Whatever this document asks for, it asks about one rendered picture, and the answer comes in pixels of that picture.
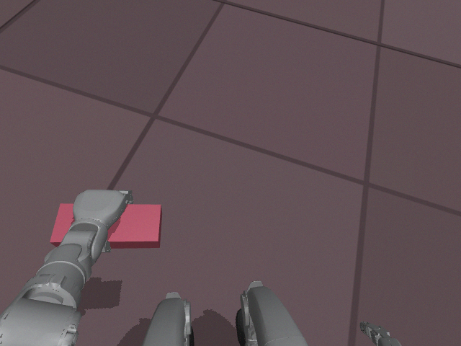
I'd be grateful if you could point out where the left robot arm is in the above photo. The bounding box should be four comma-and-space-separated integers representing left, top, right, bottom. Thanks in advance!
0, 218, 108, 346

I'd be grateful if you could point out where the carton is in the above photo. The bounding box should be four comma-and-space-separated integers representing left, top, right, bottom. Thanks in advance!
50, 203, 162, 249

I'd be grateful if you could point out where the left robot hand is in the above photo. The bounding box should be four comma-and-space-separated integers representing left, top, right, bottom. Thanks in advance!
73, 190, 133, 252

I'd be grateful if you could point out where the right robot hand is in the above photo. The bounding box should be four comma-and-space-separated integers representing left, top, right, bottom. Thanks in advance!
359, 321, 401, 346

